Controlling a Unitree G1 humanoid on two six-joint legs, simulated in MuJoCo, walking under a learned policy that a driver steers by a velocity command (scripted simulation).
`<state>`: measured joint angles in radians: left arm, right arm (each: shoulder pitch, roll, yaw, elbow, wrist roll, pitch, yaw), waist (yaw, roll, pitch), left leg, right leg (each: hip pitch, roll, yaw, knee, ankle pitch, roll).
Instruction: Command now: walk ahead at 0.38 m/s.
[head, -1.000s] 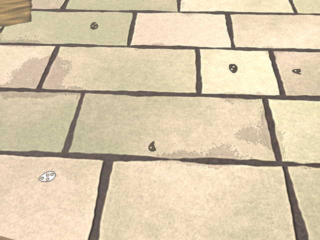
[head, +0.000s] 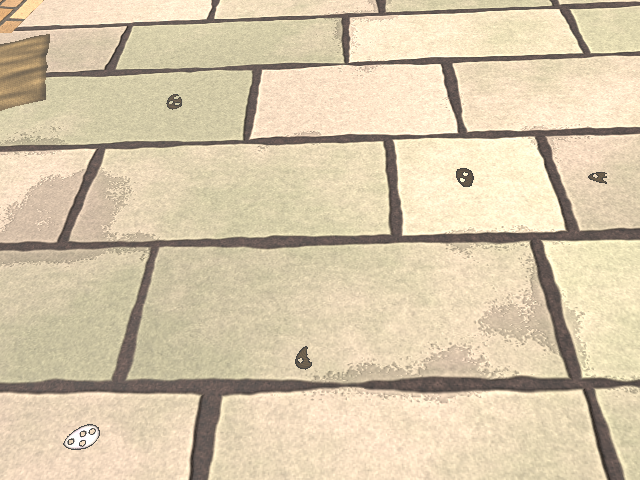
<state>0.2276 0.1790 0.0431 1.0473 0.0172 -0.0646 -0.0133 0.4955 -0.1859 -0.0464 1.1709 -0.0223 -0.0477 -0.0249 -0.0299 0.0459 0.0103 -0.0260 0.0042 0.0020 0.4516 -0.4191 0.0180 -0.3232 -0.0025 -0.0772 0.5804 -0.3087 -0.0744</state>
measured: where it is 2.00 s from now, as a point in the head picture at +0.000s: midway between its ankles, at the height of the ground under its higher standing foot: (306, 272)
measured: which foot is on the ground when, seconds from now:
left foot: down 0.00-0.00, up 0.02-0.46, down 0.48-1.00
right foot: down 0.00-0.48, up 0.50-1.00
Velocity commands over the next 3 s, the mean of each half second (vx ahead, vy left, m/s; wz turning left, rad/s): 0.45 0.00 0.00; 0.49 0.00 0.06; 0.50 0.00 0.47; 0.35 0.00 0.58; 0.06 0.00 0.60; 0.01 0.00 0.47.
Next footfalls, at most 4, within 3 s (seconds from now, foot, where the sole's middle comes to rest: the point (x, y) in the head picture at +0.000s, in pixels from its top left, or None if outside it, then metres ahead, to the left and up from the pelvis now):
0.48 left None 0.42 0.05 -0.77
1.04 right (396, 379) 0.74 -0.12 -0.77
1.58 left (290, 305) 0.96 0.13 -0.77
2.14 right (286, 226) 1.24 0.14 -0.77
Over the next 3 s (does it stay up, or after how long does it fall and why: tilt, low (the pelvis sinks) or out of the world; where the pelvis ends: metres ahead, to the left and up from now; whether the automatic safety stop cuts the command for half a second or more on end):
stays up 1.08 0.13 0.01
